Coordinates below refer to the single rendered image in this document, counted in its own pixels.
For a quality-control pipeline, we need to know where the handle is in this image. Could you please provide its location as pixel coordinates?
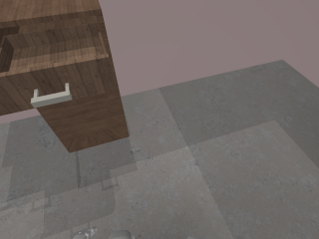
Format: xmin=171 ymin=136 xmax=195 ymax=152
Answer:
xmin=31 ymin=83 xmax=72 ymax=108

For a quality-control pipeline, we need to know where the cabinet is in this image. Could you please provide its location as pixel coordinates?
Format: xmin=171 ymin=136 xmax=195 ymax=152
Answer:
xmin=0 ymin=0 xmax=130 ymax=153

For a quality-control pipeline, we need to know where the robot left hand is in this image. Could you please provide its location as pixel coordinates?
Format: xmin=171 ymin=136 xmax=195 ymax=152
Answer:
xmin=73 ymin=226 xmax=98 ymax=239

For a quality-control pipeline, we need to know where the drawer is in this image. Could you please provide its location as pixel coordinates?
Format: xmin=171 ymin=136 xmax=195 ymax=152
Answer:
xmin=0 ymin=22 xmax=117 ymax=117

